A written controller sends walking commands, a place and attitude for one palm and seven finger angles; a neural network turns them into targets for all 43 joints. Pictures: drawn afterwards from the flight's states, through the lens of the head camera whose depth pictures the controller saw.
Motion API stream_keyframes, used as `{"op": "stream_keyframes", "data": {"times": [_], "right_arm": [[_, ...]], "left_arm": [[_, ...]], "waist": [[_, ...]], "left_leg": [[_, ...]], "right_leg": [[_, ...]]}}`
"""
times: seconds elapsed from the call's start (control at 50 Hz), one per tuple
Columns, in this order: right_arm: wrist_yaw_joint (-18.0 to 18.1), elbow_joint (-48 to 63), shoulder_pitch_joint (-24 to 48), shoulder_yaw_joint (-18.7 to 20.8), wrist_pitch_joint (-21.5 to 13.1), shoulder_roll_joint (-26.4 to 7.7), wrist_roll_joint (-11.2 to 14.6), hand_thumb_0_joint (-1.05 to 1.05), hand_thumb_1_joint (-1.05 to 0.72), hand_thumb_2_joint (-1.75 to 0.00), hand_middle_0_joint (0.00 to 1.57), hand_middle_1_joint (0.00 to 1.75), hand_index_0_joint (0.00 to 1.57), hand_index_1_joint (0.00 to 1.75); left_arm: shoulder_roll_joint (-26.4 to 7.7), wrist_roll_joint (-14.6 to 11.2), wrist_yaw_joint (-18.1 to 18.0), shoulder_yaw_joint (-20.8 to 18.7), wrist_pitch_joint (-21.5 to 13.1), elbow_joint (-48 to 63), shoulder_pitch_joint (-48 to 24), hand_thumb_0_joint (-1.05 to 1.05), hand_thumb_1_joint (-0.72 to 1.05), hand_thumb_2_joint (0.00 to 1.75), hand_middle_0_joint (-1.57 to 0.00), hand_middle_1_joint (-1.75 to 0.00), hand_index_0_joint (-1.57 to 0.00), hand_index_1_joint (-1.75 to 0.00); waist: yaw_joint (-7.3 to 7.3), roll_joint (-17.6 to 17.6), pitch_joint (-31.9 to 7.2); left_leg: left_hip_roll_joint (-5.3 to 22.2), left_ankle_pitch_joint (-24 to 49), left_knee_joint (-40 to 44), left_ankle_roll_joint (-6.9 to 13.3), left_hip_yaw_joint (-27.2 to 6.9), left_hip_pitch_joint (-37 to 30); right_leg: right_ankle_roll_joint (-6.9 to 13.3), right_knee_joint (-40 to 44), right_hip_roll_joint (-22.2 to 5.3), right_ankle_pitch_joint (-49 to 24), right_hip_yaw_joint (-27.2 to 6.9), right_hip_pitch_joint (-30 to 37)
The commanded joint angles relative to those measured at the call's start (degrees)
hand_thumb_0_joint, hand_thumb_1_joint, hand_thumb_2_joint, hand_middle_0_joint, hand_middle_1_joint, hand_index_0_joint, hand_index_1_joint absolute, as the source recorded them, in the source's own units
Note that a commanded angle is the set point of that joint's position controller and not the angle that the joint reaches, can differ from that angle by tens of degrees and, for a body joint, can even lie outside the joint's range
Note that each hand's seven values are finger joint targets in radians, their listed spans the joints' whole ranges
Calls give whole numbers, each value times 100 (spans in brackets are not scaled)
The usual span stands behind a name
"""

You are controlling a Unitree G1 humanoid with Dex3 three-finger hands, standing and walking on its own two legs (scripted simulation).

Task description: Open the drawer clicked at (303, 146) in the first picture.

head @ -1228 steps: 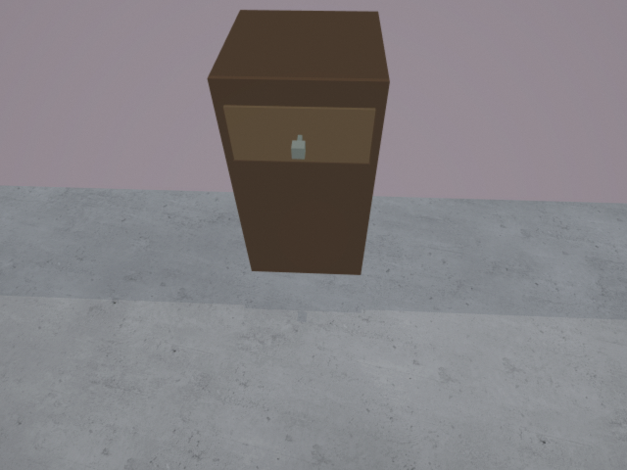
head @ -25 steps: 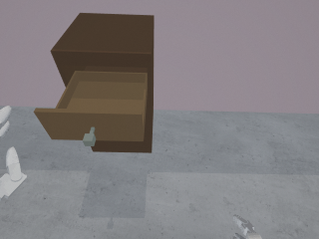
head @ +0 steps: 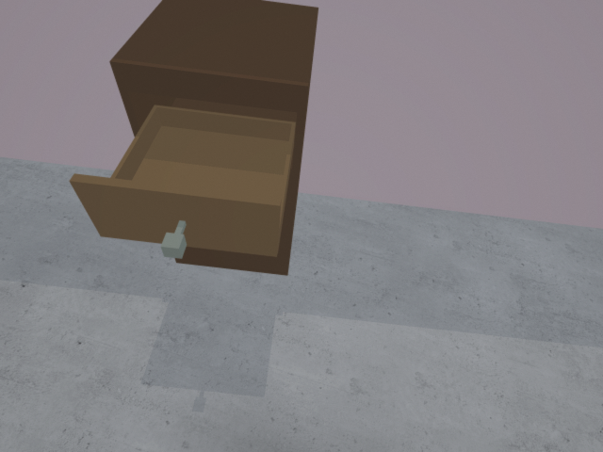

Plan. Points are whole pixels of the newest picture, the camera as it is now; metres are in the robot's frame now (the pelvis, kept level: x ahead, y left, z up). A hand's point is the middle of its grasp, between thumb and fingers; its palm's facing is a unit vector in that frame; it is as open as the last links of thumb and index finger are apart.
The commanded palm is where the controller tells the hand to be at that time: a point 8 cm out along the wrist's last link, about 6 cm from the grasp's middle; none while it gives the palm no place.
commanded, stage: let the arm hang, fingers relaxed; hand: left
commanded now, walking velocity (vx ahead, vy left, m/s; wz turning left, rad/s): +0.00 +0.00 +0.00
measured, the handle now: (177, 237) +0.49 +0.28 -0.12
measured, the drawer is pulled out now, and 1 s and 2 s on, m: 0.30 0.30 0.30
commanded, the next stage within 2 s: look to check the result in 0.70 s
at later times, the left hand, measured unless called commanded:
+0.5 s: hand out of the picture +0.00 +0.18 -0.17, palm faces +0.00 -0.98 -0.18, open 7.3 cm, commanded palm none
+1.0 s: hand out of the picture -0.04 +0.17 -0.17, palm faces +0.02 -0.99 -0.16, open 7.4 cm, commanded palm none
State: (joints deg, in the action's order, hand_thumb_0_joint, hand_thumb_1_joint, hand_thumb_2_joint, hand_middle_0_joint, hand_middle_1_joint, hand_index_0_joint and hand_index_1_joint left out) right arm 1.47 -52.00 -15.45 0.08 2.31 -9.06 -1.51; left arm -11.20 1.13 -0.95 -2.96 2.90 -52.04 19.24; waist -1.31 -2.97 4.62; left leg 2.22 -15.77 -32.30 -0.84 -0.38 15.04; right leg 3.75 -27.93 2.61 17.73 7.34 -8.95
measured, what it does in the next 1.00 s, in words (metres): stands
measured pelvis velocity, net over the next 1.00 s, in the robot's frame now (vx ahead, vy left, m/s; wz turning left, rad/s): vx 0.01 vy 0.02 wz -0.04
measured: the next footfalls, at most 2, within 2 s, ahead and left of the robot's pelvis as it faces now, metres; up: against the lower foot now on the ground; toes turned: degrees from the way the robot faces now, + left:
none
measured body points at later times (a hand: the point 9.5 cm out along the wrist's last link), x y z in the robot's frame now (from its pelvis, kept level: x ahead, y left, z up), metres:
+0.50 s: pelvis +0.00 +0.02 +0.01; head +0.01 +0.02 +0.46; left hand +0.01 +0.24 -0.15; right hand -0.04 -0.17 -0.16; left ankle +0.02 +0.13 -0.73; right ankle -0.02 -0.07 -0.73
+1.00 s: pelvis +0.01 +0.02 +0.01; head +0.02 +0.02 +0.46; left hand -0.03 +0.23 -0.15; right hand -0.03 -0.17 -0.16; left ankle +0.02 +0.13 -0.73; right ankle -0.02 -0.07 -0.73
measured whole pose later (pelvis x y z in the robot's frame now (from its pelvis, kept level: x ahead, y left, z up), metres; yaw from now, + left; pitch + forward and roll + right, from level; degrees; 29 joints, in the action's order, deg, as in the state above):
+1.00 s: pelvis +0.01 +0.02 +0.01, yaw -3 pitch -2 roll +0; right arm 2.7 -65.0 -18.5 0.1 0.2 -5.4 -0.6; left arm -5.0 0.7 -2.5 -0.7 0.0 -66.8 20.5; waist 0.1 0.6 2.8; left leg -0.1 -12.4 -23.7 1.3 3.5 9.3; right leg 1.5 -23.3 0.3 15.3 3.7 -6.0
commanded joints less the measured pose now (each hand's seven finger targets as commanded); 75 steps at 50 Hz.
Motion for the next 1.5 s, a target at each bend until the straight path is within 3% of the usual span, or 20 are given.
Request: {"op": "stream_keyframes", "data": {"times": [0.0, 0.04, 0.1, 0.28, 0.38, 0.58, 0.72, 1.08, 1.12, 1.3, 1.32, 1.48], "right_arm": [[113, 94, -178, 101, -209, -524, 81, 0, -90, -90, 20, 30, 20, 30], [124, -77, -339, 106, -214, -546, 93, 0, -90, -90, 20, 30, 20, 30], [128, -339, -392, 78, -216, -524, 97, 0, -90, -90, 20, 30, 20, 30], [120, -918, -619, 0, -228, -358, 67, 0, -90, -90, 20, 30, 20, 30], [124, -1088, -725, -2, -250, -243, 65, 0, -90, -90, 20, 30, 20, 30], [156, -1217, -890, 19, -265, -91, 72, 0, -90, -90, 20, 30, 20, 30], [158, -1229, -908, 44, -258, -80, 95, 0, -90, -90, 20, 30, 20, 30], [158, -1265, -866, 42, -260, -44, 96, 0, -90, -90, 20, 30, 20, 30], [157, -1261, -835, 52, -257, -66, 105, 0, -90, -90, 20, 30, 20, 30], [164, -1302, -838, 44, -268, -53, 88, 0, -90, -90, 20, 30, 20, 30], [161, -1291, -834, 48, -266, -65, 100, 0, -90, -90, 20, 30, 20, 30], [167, -1324, -844, 45, -269, -55, 93, 0, -90, -90, 20, 30, 20, 30]], "left_arm": [[-496, -49, -9, 15, -319, -80, 92, 0, 90, 90, -20, -30, -20, -30], [-411, -49, -37, 56, -335, -286, 73, 0, 90, 90, -20, -30, -20, -30], [-348, -59, -64, 98, -322, -566, 131, 0, 90, 90, -20, -30, -20, -30], [-186, -66, -114, 136, -288, -1035, 258, 0, 90, 90, -20, -30, -20, -30], [-152, -73, -125, 121, -302, -1123, 278, 0, 90, 90, -20, -30, -20, -30], [8, -78, -156, 131, -326, -1256, 424, 0, 90, 90, -20, -30, -20, -30], [83, -67, -174, 146, -343, -1324, 550, 0, 90, 90, -20, -30, -20, -30], [135, -68, -188, 162, -365, -1390, 672, 0, 90, 90, -20, -30, -20, -30], [145, -62, -197, 166, -378, -1384, 699, 0, 90, 90, -20, -30, -20, -30], [134, -75, -195, 153, -377, -1354, 615, 0, 90, 90, -20, -30, -20, -30], [128, -67, -199, 147, -381, -1348, 629, 0, 90, 90, -20, -30, -20, -30], [115, -79, -200, 142, -388, -1341, 573, 0, 90, 90, -20, -30, -20, -30]], "waist": [[177, 765, -489], [213, 382, -530], [184, 220, -328], [122, 183, 320], [115, 266, 161], [133, 439, 233], [148, 300, 229], [162, 327, 286], [153, 197, 266], [159, 371, 269], [146, 252, 244], [152, 271, 180]], "left_leg": [[291, 1053, 621, 316, -230, -411], [355, 1246, 705, 327, -236, -600], [364, 1195, 907, 341, -258, -613], [340, 736, 1327, 374, -290, -361], [299, 765, 1331, 372, -302, -377], [298, 870, 1316, 362, -271, -419], [319, 878, 1282, 360, -252, -551], [304, 985, 1261, 356, -207, -580], [330, 1071, 1237, 361, -210, -663], [313, 1118, 1253, 335, -172, -610], [331, 1164, 1240, 340, -190, -658], [324, 1241, 1221, 322, -134, -657]], "right_leg": [[-9, 912, -886, -1398, -1054, 146], [-40, 921, -861, -1588, -957, 162], [-65, 981, -823, -1349, -909, 93], [-86, 1076, -767, -507, -887, -133], [-77, 1034, -784, -541, -885, -29], [-68, 1005, -772, -681, -908, -121], [-88, 1015, -753, -659, -907, -254], [-102, 1026, -776, -814, -943, -247], [-103, 1019, -758, -878, -939, -306], [-93, 1020, -770, -980, -960, -177], [-100, 1009, -745, -988, -951, -213], [-90, 1030, -789, -1219, -971, -56]]}}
